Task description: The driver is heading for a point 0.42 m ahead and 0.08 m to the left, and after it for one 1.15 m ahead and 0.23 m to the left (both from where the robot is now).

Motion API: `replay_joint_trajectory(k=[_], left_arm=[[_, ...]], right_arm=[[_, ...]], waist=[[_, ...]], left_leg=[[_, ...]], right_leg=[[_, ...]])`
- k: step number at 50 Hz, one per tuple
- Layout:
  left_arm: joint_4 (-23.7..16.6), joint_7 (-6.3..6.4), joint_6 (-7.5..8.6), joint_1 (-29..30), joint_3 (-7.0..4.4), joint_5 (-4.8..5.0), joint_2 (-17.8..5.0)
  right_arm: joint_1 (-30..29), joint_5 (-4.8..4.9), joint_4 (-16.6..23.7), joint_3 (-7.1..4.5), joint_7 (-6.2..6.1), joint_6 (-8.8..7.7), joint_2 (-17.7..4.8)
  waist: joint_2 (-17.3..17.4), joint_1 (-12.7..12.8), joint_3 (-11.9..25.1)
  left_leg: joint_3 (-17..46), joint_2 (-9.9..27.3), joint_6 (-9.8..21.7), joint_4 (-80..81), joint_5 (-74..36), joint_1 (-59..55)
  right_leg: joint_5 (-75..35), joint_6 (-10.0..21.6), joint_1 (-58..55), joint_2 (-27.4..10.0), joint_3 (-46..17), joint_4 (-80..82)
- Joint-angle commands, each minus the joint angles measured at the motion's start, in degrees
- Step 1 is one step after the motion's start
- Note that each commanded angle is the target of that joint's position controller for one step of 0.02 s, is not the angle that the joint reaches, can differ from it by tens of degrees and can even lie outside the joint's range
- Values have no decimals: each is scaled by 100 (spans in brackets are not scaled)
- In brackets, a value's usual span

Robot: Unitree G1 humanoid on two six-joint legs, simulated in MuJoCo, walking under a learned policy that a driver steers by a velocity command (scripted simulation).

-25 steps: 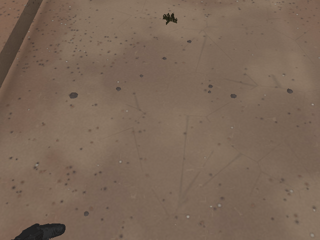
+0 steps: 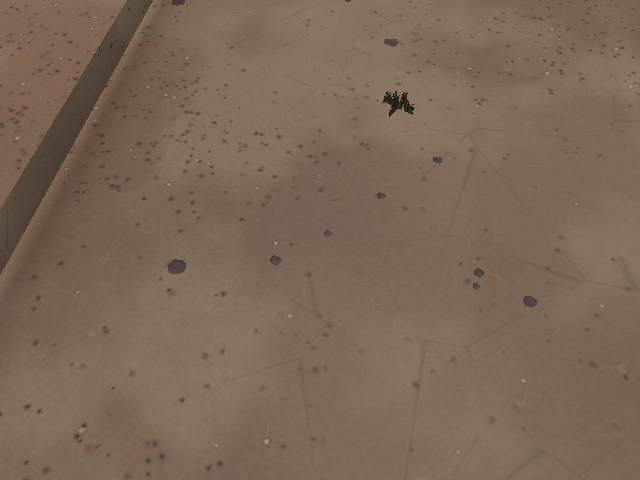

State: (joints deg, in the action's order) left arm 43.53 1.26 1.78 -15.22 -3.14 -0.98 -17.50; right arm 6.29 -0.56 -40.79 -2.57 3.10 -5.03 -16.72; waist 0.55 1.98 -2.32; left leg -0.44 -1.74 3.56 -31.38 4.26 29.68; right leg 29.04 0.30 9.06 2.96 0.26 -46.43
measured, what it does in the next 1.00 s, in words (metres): walks ahead, turning left: right foot, then left foot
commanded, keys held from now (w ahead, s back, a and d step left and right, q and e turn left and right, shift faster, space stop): q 0.50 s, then w+q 0.30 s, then w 0.02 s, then w+e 0.16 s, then e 0.02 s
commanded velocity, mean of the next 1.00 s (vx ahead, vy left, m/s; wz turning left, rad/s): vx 0.19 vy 0.00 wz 0.47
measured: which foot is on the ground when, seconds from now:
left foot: down 0.00-0.40, up 0.42-0.82, down 0.84-1.00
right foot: up 0.00-0.38, down 0.40-0.82, up 0.84-1.00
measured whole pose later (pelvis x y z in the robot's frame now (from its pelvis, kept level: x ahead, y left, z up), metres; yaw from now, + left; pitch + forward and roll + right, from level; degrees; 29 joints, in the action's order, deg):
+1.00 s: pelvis +0.18 +0.06 +0.02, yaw +30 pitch +2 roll -1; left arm 43.0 -1.9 3.8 -14.6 -4.1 0.9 -18.1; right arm 19.6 -0.3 -39.6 -2.3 0.7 -2.6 -14.5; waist -2.6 -0.5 1.3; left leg -1.9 -1.8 3.1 -21.6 16.7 7.2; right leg 13.3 -0.3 34.9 -5.3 1.0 -62.4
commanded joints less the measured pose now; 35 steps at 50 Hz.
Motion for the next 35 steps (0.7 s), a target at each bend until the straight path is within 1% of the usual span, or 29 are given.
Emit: replay_joint_trajectory(k=[1, 2, 3, 4, 5, 6, 7, 8, 9, 11, 13, 14, 16, 17, 18, 19, 20, 21, 22, 23, 24, 25, 26, 27, 28, 29, 30, 33, 35], left_arm=[[-475, -76, 111, -551, -91, 111, -776], [-599, -66, 58, -85, -97, 173, -785], [-626, -20, -16, 146, -106, 125, -756], [-680, 32, -101, 205, -136, 71, -774], [-683, 54, -162, 124, -129, 59, -686], [-646, 77, -177, 3, -102, 38, -565], [-612, 105, -167, -53, -83, 20, -489], [-592, 127, -156, -58, -74, 7, -460], [-579, 136, -152, -32, -70, 2, -454], [-591, 135, -167, 116, -74, 24, -456], [-651, 117, -162, 318, -79, 49, -442], [-682, 102, -140, 405, -83, 58, -437], [-722, 61, -64, 492, -102, 84, -455], [-722, 38, -21, 468, -119, 99, -466], [-686, 14, 21, 348, -139, 110, -461], [-630, -1, 54, 180, -176, 110, -500], [-639, 22, 59, 49, -268, 32, -832], [-701, 60, -22, 292, -389, -125, -1365], [-734, 50, -31, 265, -366, -245, -1150], [-840, 78, -25, 474, -273, -187, -841], [-872, 97, -36, 704, -229, -92, -654], [-898, 115, -52, 818, -206, -5, -573], [-870, 135, -70, 733, -188, 43, -553], [-828, 155, -98, 596, -196, 47, -578], [-786, 177, -123, 433, -220, 53, -621], [-752, 195, -134, 270, -246, 55, -681], [-727, 200, -129, 158, -274, 54, -746], [-682, 144, -58, 82, -372, 104, -965], [-663, 65, -7, 180, -417, 154, -1058]], right_arm=[[1030, 53, 398, -334, -96, 101, -1086], [716, 101, 461, -287, -138, 182, -913], [494, 121, 504, -244, -176, 258, -816], [356, 94, 543, -241, -213, 302, -815], [231, 42, 583, -256, -225, 348, -849], [147, 6, 614, -286, -241, 374, -898], [152, -10, 627, -315, -273, 391, -948], [194, 0, 625, -345, -310, 407, -1005], [206, 31, 632, -368, -347, 433, -1043], [163, 91, 670, -390, -412, 515, -1062], [135, 103, 699, -397, -444, 598, -1049], [149, 102, 706, -400, -450, 632, -1041], [210, 103, 717, -405, -449, 684, -1022], [217, 114, 728, -404, -447, 705, -1008], [160, 142, 749, -396, -451, 730, -982], [142, 177, 759, -377, -460, 755, -916], [317, 168, 768, -311, -461, 759, -695], [495, 156, 886, -261, -438, 722, -450], [438, 82, 912, -379, -419, 636, -884], [555, 112, 787, -490, -400, 635, -1150], [675, 152, 634, -518, -416, 697, -1117], [733, 145, 561, -504, -450, 770, -998], [710, 153, 579, -453, -437, 819, -832], [559, 177, 664, -400, -407, 831, -691], [323, 201, 790, -362, -375, 816, -611], [99, 211, 901, -339, -345, 789, -579], [-45, 205, 982, -325, -316, 758, -564], [-193, 159, 1094, -255, -223, 658, -441], [-96, 163, 1062, -241, -170, 614, -434]], waist=[[694, -514, 2515], [308, -484, 1817], [-26, -379, 1224], [43, -231, 934], [263, -89, 767], [440, -23, 734], [529, -17, 809], [547, -35, 936], [521, -58, 1068], [531, -119, 1168], [634, -191, 1059], [702, -230, 995], [817, -289, 941], [859, -271, 935], [870, -172, 925], [843, -52, 896], [396, -100, 995], [-1241, -421, 736], [-1662, -249, 777], [-1155, -293, 743], [-832, -368, 629], [-738, -364, 572], [-738, -282, 570], [-819, -177, 498], [-1007, -27, 434], [-1122, 121, 407], [-1148, 214, 411], [-1105, 279, 411], [-1109, 196, 311]], left_leg=[[3394, 2099, 1775, 646, -2675, -4312], [2860, 1816, 1492, 817, -1706, -3559], [2522, 1632, 1310, 1060, -1194, -2662], [2380, 1461, 1206, 1258, -778, -1929], [2231, 1241, 1123, 1405, -575, -1406], [2065, 1096, 1105, 1448, -709, -1136], [1968, 1037, 1127, 1415, -990, -1062], [1952, 1028, 1146, 1350, -1166, -1100], [1955, 1009, 1121, 1293, -1077, -1140], [2034, 918, 999, 1280, -348, -1103], [2204, 826, 898, 1308, 476, -1013], [2312, 806, 867, 1293, 698, -1021], [2565, 814, 820, 1166, 718, -1192], [2688, 811, 782, 1061, 583, -1295], [2742, 748, 696, 909, 445, -1314], [2709, 591, 537, 698, 439, -1203], [2407, 291, 244, 108, 1156, -789], [1202, -614, -138, -1029, 2549, 328], [811, -495, -411, -2459, 3160, 612], [901, -288, -534, -3178, 2848, 603], [812, -223, -645, -3490, 2529, 621], [738, -176, -746, -3757, 2248, 733], [629, -91, -807, -3842, 1968, 867], [427, -3, -828, -3632, 1707, 945], [266, 59, -844, -3342, 1567, 1070], [195, 130, -856, -3064, 1539, 1164], [166, 199, -851, -2787, 1568, 1152], [3, 359, -694, -1871, 1693, 641], [-195, 357, -509, -1290, 1751, 10]], right_leg=[[652, -273, 2759, 16, -857, -3497], [258, -245, 2971, -186, -707, -3274], [8, -262, 2946, -362, -622, -2868], [-199, -261, 2640, -487, -628, -2387], [-291, -285, 2297, -465, -549, -1964], [-360, -334, 2084, -402, -452, -1575], [-412, -393, 1962, -350, -410, -1267], [-530, -445, 1903, -321, -426, -1030], [-728, -483, 1843, -313, -470, -819], [-1117, -533, 1731, -273, -529, -443], [-1256, -538, 1650, -219, -565, -71], [-1247, -525, 1612, -192, -580, 130], [-1164, -466, 1496, -135, -598, 596], [-1178, -412, 1370, -106, -588, 936], [-1403, -336, 1093, -89, -536, 1482], [-1843, -236, 641, -164, -497, 2195], [-2020, 46, 27, -957, -1069, 2568], [-2891, 807, -249, -2129, -2396, 2836], [-3447, 1469, 11, -2731, -3104, 2947], [-3543, 1453, 59, -2546, -2662, 2826], [-3510, 1177, 80, -2142, -2023, 2699], [-3473, 997, -17, -1895, -1626, 2618], [-3063, 949, -112, -1801, -1389, 2712], [-2260, 916, -142, -1661, -1188, 2915], [-1537, 921, -279, -1629, -1154, 3100], [-1062, 952, -451, -1691, -1201, 3232], [-814, 980, -573, -1777, -1229, 3306], [-575, 976, -495, -1953, -1020, 3425], [-562, 943, -99, -1950, -730, 3489]])
Next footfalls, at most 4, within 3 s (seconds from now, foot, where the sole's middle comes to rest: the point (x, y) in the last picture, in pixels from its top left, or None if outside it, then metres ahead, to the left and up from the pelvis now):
0.40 right None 0.20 -0.14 -0.76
0.84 left None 0.11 0.13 -0.76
1.26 right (286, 457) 0.48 0.11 -0.76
1.70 left None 0.42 0.33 -0.76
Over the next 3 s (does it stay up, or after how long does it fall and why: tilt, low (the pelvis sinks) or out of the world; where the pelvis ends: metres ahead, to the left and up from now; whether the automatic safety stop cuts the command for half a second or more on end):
stays up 0.34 0.13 0.02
